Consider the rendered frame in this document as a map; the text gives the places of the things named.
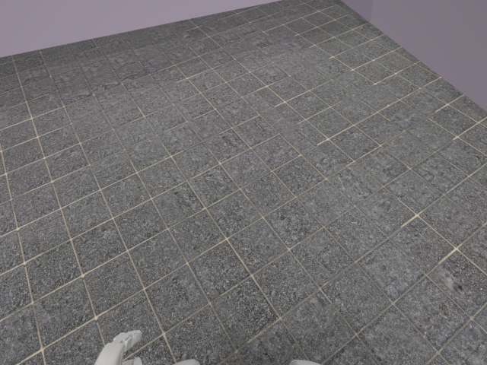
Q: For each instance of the robot left hand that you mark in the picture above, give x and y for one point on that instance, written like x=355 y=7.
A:
x=112 y=353

